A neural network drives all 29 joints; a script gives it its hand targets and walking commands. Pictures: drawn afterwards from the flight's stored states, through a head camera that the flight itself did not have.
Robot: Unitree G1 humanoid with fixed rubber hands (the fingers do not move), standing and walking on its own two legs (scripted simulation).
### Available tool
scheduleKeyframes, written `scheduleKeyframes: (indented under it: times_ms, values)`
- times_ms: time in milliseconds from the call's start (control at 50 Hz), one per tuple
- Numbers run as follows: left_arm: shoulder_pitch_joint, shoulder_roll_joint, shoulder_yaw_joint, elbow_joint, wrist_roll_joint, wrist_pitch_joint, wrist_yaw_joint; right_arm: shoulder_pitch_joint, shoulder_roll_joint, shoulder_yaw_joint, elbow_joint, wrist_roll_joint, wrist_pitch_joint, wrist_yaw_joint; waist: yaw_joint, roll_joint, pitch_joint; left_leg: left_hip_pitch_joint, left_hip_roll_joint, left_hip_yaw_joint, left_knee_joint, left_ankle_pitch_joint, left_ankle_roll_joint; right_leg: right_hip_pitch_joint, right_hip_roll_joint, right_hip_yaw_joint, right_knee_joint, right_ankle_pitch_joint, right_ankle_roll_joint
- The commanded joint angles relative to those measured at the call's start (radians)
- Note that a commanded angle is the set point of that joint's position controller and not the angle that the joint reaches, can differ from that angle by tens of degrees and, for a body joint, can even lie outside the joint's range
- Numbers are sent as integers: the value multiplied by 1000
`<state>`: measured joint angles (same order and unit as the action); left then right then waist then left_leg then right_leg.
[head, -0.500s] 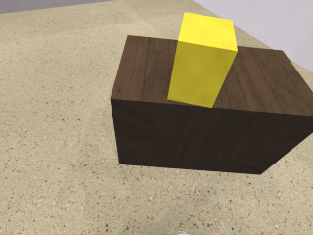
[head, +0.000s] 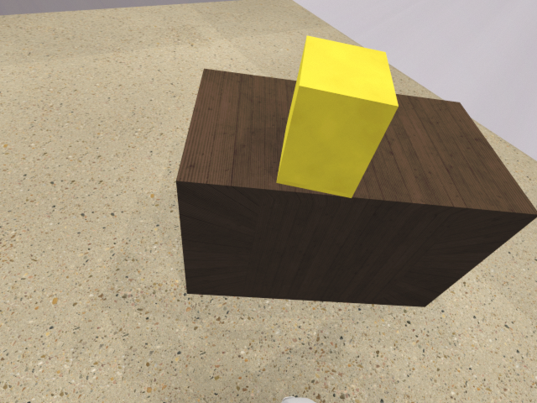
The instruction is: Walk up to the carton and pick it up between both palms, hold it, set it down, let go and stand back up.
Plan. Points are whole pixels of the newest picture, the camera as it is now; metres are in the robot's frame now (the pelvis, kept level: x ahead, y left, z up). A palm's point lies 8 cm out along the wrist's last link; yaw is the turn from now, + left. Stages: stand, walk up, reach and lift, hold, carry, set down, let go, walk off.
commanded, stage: walk up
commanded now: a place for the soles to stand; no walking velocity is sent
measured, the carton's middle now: (329, 119) +0.76 -0.16 +0.01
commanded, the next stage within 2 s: none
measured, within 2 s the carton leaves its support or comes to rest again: neither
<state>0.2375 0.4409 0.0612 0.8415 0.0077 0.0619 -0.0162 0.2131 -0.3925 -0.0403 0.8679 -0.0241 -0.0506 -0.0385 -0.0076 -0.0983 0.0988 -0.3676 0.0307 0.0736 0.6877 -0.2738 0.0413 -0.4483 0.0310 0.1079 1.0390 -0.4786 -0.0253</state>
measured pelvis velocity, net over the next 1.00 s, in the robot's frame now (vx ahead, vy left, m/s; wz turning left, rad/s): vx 0.00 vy -0.04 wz -0.02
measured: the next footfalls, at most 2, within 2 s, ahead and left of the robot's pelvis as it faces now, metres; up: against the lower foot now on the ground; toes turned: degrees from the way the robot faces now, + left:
right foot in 0.20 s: +0.01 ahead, -0.19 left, +0.00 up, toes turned -3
right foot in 1.38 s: +0.15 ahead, -0.24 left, +0.00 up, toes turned -6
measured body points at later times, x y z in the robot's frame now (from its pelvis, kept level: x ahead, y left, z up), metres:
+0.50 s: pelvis +0.00 -0.04 +0.00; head +0.01 -0.04 +0.44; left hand +0.12 +0.29 -0.10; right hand +0.05 -0.35 -0.12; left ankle +0.05 +0.10 -0.72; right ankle -0.03 -0.19 -0.72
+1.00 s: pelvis +0.00 -0.04 +0.01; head +0.00 -0.04 +0.46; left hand +0.10 +0.27 -0.11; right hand +0.10 -0.37 -0.09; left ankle +0.05 +0.10 -0.72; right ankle -0.03 -0.19 -0.72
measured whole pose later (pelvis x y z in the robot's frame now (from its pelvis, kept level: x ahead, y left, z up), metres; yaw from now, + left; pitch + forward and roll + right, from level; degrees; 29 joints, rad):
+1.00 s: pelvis +0.00 -0.04 +0.01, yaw -1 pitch -3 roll +0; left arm 0.14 0.39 0.01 1.03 0.01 -0.02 0.00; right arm 0.10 -0.40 -0.01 1.04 0.00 -0.02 0.01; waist 0.00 -0.01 0.04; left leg -0.29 0.04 -0.03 0.55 -0.22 -0.03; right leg -0.16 -0.04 -0.01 0.54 -0.33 0.03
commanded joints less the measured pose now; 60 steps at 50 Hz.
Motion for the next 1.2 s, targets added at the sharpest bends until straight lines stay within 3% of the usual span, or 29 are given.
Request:
scheduleKeyframes:
  times_ms: [0,100,140,160,180,200,220,240,280,300,320,340,380,420,440,480,520,560,580,680,760,800,1000,1020,1040,1080,1100,1120,1180]
  values:
    - [72,159,65,-26,1,-19,6,67,-261,-76,-37,3,-28,-13,-6,216,-71,157,244,-290,-250,191,138,-85,-38,51,-3,38,7]
    - [119,148,49,1,-8,-66,3,-43,-276,-81,-79,-14,2,18,7,370,-175,122,182,-152,-173,-161,126,104,-34,-136,-375,-19,28]
    - [172,131,44,54,5,-83,15,-44,-261,-64,-77,-6,26,25,46,290,-186,87,122,-56,7,-108,77,239,-2,-179,-608,208,32]
    - [172,162,65,69,18,-93,26,8,-197,-43,-82,10,35,30,42,158,-164,-45,109,-66,110,-81,59,341,-34,-90,-593,215,22]
    - [156,237,71,42,41,-104,37,-9,-140,-30,-96,20,32,28,43,-80,-129,-188,66,-42,243,-132,7,320,-204,198,-665,153,-51]
    - [43,262,59,-6,39,-107,38,-35,-131,-17,-95,22,29,27,18,-92,-30,-252,8,-35,248,-241,-27,221,-335,438,-739,129,-147]
    - [2,342,81,-27,33,-104,32,-20,-219,-51,-69,16,34,18,26,-67,-51,-136,72,-113,253,-272,-20,113,-396,457,-703,-16,-217]
    - [-58,332,70,-9,22,-99,37,-8,-248,-58,-41,30,25,14,4,-103,15,-22,84,-118,220,-247,-16,-53,-371,385,-661,14,-214]
    - [-100,222,41,-14,8,-95,24,44,-233,-53,20,26,0,28,-57,-49,19,127,7,-50,-41,-130,-4,-58,-206,76,-534,278,-107]
    - [-121,179,28,-10,0,-99,29,98,-206,-53,32,30,-3,27,-69,-44,2,132,39,-96,-122,80,-3,-10,-181,6,-470,349,-56]
    - [-85,137,26,-25,-10,-108,29,81,-214,-52,24,21,-2,24,-44,44,-23,121,116,-186,-118,295,32,49,-136,-36,-395,401,-26]
    - [-51,172,31,-31,-9,-108,30,99,-256,-58,18,20,-10,18,-34,51,-75,151,184,-286,-142,363,68,71,-94,-75,-313,373,-3]
    - [20,166,19,-4,-32,-107,35,-29,-242,-32,-4,22,-7,14,53,101,-124,154,206,-310,-137,381,117,121,-83,-71,-331,282,12]
    - [22,140,19,40,-16,-106,31,-78,-256,-32,15,25,1,23,48,119,-113,36,135,-277,-134,149,65,182,-98,-33,-464,147,-31]
    - [-13,150,23,41,-11,-107,29,-71,-227,-34,22,30,10,26,41,11,-34,-41,86,-219,-110,50,30,183,-151,32,-536,104,-60]
    - [-71,217,24,24,-3,-103,31,-49,-234,-30,35,19,17,30,1,39,-76,11,35,-151,-98,-105,-2,157,-204,139,-563,50,-93]
    - [-93,218,20,32,-2,-101,27,-51,-209,-24,53,10,5,32,-13,59,-123,144,51,-172,-119,64,8,117,-191,38,-497,219,-65]
    - [-104,199,21,30,-7,-97,25,-54,-217,-23,68,22,4,37,-3,81,-142,124,95,-230,-177,25,31,140,-140,-47,-513,145,-29]
    - [-97,182,19,39,-10,-97,25,-96,-216,-17,77,19,3,37,25,162,-103,101,101,-234,-194,50,34,146,-128,-47,-504,167,-29]
    - [-141,189,5,49,-1,-99,26,-83,-211,-7,103,17,4,43,-8,67,-99,103,70,-196,-199,50,17,183,-146,-24,-542,189,-27]
    - [-101,142,-16,99,-13,-99,25,-141,-225,-8,107,17,0,37,29,167,-116,128,109,-228,-224,133,31,199,-125,-60,-555,210,-12]
    - [-158,161,-11,113,4,-108,23,-126,-218,-5,117,20,10,40,2,63,-111,133,70,-158,-178,162,11,213,-160,-9,-613,295,-23]
    - [-155,154,-8,142,-2,-100,18,-187,-202,-5,150,19,18,43,11,61,-91,188,95,-222,-263,99,16,169,-153,-58,-658,191,-3]
    - [-136,168,-9,151,-3,-95,21,-177,-217,-5,151,16,16,47,5,125,-152,225,94,-224,-288,79,7,210,-146,-84,-647,177,0]
    - [-106,213,43,71,20,-95,-12,-3,-297,-54,138,19,-10,49,-26,48,-215,326,96,-273,-265,-277,58,130,-105,-87,-549,-80,-30]
    - [-138,184,36,59,28,-76,-28,113,-360,-101,159,0,-13,44,-88,263,-112,449,231,-494,-427,-615,117,-197,-58,-136,-276,-192,-16]
    - [-170,168,29,50,34,-66,-32,114,-385,-115,161,0,-20,36,-104,313,-57,437,344,-658,-502,-628,169,-313,-67,-53,-119,-122,-27]
    - [-154,201,44,39,31,-66,-29,73,-404,-111,154,6,-22,28,-90,208,-51,374,416,-715,-526,-624,220,-274,-107,-21,-84,-105,-9]
    - [-122,167,59,25,22,-90,-44,16,-314,-100,100,-14,-35,30,-33,189,8,239,321,-520,-476,-366,197,-158,-134,-16,-181,-29,-2]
